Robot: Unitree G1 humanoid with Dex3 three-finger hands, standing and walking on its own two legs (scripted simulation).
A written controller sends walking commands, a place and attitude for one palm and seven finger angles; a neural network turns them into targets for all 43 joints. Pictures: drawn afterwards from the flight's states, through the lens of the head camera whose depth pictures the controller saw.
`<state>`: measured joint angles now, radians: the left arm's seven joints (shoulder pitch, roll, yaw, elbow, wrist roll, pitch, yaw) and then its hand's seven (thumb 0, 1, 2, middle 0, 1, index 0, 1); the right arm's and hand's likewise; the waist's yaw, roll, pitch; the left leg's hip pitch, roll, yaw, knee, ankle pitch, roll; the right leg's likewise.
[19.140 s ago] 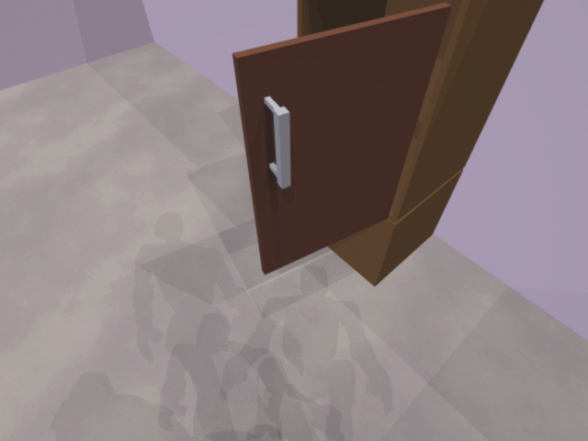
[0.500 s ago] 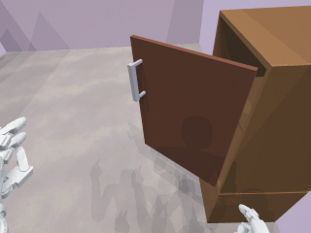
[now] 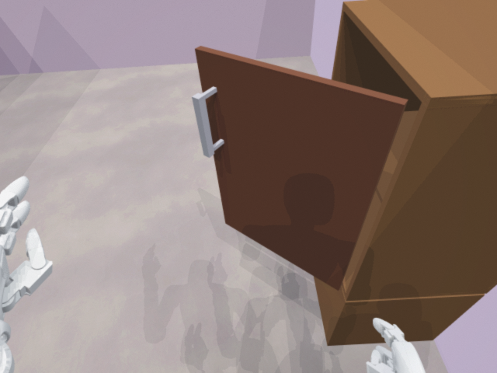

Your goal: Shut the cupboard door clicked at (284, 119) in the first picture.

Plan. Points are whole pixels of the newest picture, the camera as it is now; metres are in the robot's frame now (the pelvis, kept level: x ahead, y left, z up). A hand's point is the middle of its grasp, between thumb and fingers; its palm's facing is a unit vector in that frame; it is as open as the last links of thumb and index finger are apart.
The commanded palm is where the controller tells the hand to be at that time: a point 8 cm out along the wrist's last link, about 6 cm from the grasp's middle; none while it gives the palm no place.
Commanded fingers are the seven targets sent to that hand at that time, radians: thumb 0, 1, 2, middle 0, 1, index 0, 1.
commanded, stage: step back with the hand held close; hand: left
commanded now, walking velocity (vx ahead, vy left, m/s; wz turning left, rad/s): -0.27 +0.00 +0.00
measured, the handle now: (210, 123) +0.61 +0.15 +0.09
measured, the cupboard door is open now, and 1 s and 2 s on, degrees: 51 51 51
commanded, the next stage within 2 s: stop stepping back and stand still in 1.16 s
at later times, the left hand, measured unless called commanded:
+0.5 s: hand out of the picture +0.13 +0.30 +0.15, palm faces +0.42 -0.77 -0.49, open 7.4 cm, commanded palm +0.07 +0.33 +0.17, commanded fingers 0.00 0.90 0.90 -0.20 -0.30 -0.20 -0.30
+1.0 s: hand out of the picture +0.03 +0.32 +0.17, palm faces +0.52 -0.72 -0.47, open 7.4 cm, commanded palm -0.03 +0.34 +0.17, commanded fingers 0.00 0.90 0.90 -0.20 -0.30 -0.20 -0.30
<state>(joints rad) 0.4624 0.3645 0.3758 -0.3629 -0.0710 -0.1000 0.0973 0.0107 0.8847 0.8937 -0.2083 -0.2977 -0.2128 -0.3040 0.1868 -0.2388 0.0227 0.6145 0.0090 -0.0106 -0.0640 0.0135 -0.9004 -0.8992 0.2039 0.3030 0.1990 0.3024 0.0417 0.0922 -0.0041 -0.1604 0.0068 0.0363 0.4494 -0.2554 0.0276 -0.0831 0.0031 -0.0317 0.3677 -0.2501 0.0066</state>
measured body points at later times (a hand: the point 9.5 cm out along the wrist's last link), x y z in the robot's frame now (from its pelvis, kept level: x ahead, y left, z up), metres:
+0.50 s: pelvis -0.07 +0.03 -0.02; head -0.07 +0.04 +0.43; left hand +0.10 +0.34 +0.18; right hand +0.11 -0.21 -0.08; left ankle -0.01 +0.10 -0.74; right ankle -0.03 -0.12 -0.74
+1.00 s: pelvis -0.15 +0.03 -0.02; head -0.15 +0.06 +0.42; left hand +0.00 +0.36 +0.20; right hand +0.03 -0.20 -0.10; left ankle -0.01 +0.11 -0.74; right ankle -0.21 -0.12 -0.73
